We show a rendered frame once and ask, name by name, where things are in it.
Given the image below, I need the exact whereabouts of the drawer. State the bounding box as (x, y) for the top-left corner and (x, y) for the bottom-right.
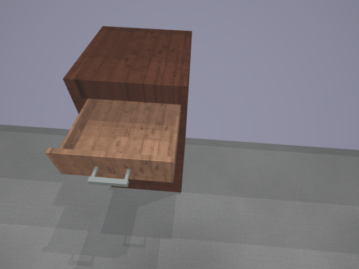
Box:
(45, 99), (181, 183)

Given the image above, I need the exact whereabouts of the handle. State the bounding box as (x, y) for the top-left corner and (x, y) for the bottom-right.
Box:
(88, 166), (131, 187)

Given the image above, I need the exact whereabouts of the cabinet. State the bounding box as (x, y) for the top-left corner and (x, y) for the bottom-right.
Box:
(63, 26), (192, 192)

